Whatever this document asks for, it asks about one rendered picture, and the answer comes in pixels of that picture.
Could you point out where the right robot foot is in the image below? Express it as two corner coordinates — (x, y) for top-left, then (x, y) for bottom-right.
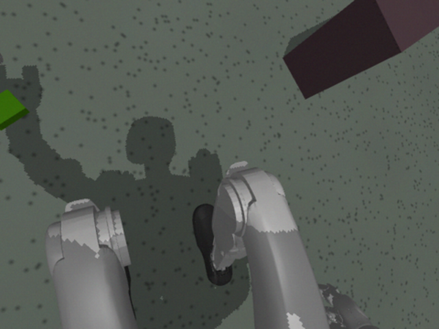
(193, 204), (233, 286)

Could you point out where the left robot foot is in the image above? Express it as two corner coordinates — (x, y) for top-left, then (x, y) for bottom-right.
(125, 266), (136, 319)

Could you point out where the right robot hand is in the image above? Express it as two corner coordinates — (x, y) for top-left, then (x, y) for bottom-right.
(318, 283), (372, 329)

